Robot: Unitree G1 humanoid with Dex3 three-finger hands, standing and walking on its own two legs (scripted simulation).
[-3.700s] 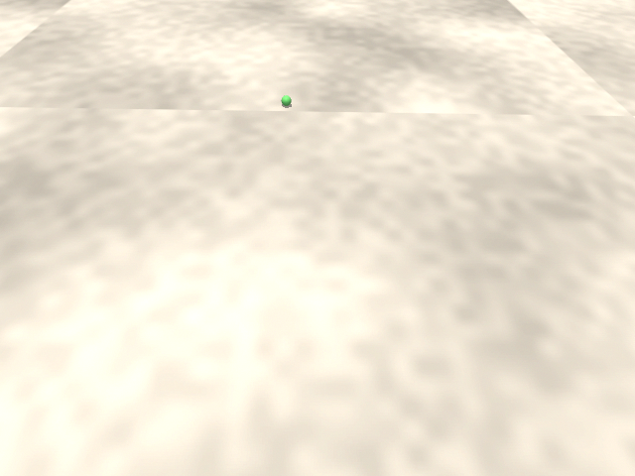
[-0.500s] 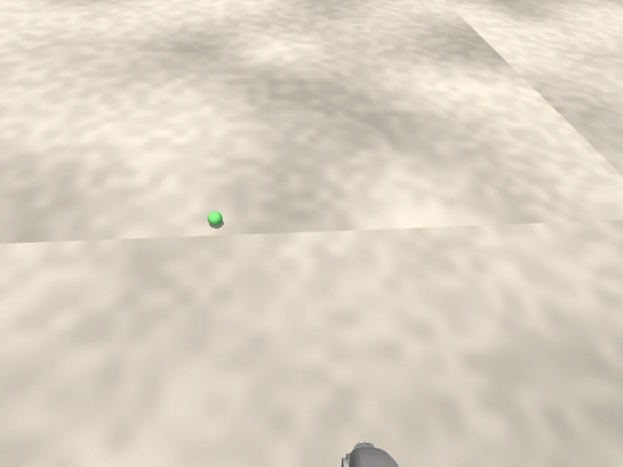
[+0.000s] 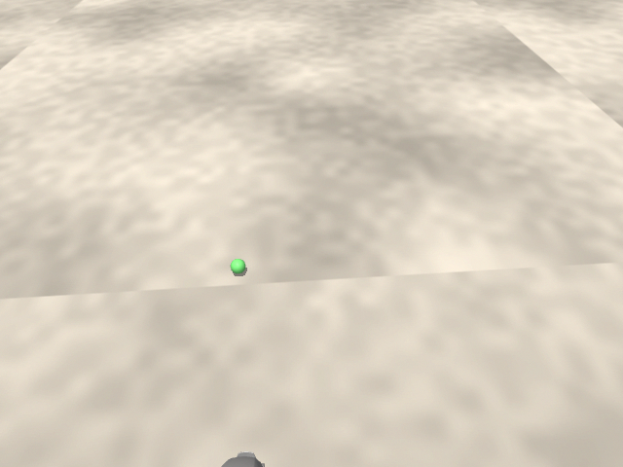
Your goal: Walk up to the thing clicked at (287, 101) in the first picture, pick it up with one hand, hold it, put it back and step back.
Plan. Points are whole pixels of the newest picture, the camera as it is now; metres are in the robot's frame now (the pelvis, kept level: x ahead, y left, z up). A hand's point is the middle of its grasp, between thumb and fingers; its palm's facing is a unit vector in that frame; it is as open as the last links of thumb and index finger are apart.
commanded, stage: walk up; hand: left
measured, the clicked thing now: (238, 266) +1.03 +0.30 -0.75
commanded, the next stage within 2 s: none
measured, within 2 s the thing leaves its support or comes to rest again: neither
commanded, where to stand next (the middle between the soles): +0.62 +0.05 m, yaw -1 degrees
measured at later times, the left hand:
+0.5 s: hand (98, 428) +0.24 +0.33 -0.15, palm faces -0.07 -0.94 -0.33, open 7.4 cm
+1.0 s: hand (145, 330) +0.39 +0.29 -0.12, palm faces -0.04 -0.92 -0.40, open 7.4 cm
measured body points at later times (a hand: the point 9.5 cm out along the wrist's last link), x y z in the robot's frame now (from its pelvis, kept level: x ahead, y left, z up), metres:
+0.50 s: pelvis +0.18 +0.06 +0.00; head +0.19 +0.08 +0.45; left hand +0.24 +0.38 -0.13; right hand +0.22 -0.26 -0.10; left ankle +0.18 +0.16 -0.74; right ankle +0.28 -0.11 -0.69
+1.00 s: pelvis +0.32 +0.02 +0.00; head +0.33 +0.00 +0.45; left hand +0.39 +0.34 -0.10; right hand +0.38 -0.30 -0.13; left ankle +0.42 +0.18 -0.70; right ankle +0.34 -0.09 -0.74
